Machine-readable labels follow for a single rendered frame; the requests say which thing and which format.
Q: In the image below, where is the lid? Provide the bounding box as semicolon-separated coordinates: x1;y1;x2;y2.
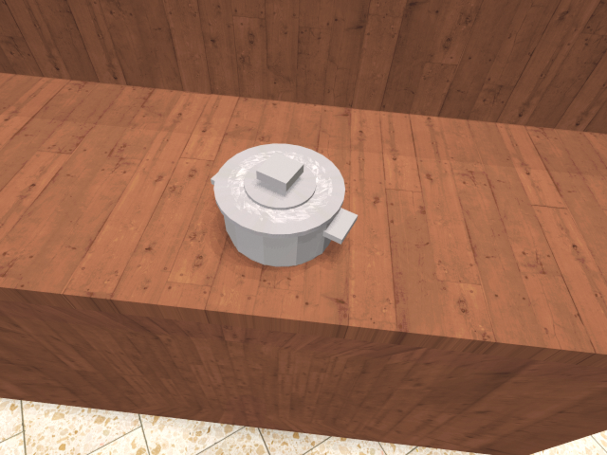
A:
213;143;345;238

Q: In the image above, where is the knob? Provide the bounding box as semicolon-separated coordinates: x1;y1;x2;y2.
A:
256;153;304;191

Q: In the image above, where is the table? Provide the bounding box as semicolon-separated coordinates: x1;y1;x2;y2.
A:
0;0;607;455

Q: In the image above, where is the pot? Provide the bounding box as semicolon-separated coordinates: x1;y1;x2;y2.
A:
211;174;358;266

